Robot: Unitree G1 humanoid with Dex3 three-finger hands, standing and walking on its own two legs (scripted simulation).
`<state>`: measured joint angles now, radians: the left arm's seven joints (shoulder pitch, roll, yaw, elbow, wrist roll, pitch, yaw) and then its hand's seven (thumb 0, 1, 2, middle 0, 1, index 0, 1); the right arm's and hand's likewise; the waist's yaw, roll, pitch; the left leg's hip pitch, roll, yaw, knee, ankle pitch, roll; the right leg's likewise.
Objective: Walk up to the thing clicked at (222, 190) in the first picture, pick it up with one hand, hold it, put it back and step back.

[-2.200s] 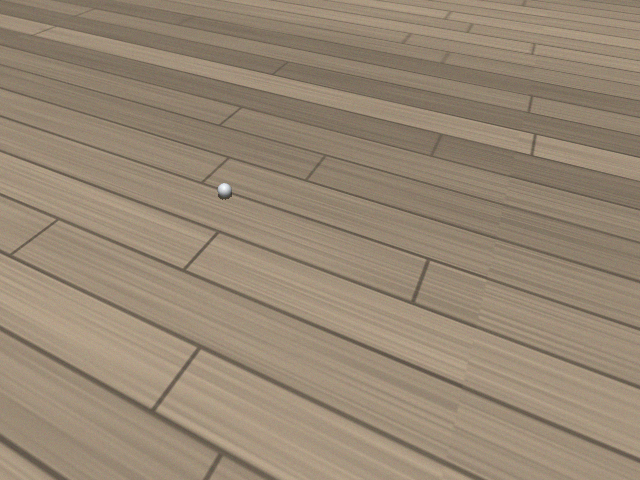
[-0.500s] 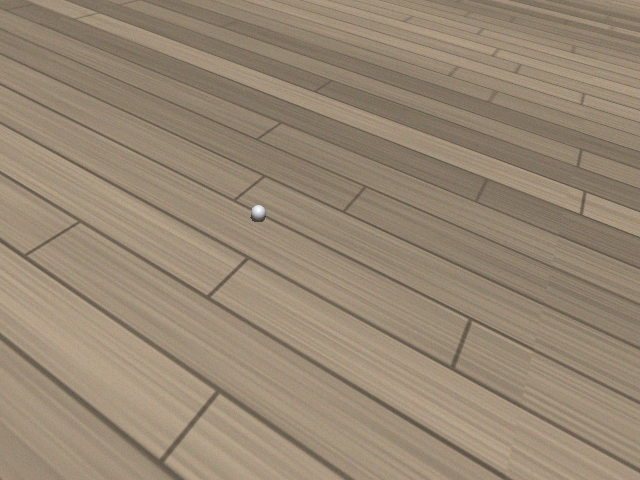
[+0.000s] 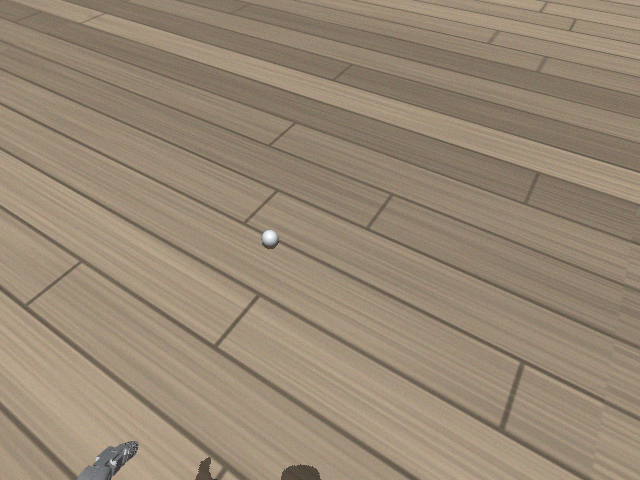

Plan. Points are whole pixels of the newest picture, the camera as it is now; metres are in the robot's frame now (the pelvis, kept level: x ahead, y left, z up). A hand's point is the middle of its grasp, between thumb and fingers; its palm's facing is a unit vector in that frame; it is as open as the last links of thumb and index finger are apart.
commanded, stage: walk up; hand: left
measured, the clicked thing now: (269, 238) +1.12 +0.21 -0.73
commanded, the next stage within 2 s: none
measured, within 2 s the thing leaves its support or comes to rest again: neither
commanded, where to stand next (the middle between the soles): +0.77 -0.04 m, yaw +0 degrees
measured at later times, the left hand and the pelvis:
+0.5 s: hand (142, 413) +0.27 +0.29 -0.16, palm faces -0.06 -0.95 -0.31, open 7.4 cm; pelvis +0.24 +0.02 +0.00, yaw -1 degrees
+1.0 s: hand (201, 281) +0.48 +0.22 -0.11, palm faces -0.02 -0.91 -0.42, open 7.4 cm; pelvis +0.42 -0.05 +0.00, yaw -2 degrees
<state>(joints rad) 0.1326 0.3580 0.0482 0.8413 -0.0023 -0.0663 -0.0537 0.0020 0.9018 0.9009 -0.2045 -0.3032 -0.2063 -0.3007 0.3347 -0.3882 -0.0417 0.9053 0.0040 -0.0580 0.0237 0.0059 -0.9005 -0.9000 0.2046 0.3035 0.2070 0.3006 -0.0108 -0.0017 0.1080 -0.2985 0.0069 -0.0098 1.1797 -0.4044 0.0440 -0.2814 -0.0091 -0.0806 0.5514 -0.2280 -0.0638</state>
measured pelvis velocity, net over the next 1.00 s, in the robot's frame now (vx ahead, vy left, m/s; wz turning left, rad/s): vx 0.42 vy -0.05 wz -0.03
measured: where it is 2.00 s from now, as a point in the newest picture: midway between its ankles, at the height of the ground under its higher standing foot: (336, 327)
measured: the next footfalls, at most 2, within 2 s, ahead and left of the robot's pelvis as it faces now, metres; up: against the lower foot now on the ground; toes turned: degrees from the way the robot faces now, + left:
left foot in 0.30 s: +0.33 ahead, +0.13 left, +0.00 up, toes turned +5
right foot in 0.78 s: +0.48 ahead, -0.17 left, +0.00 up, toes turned -6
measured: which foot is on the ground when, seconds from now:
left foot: up 0.00-0.28, down 0.30-0.80, up 0.82-1.00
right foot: down 0.00-0.34, up 0.36-0.76, down 0.78-1.00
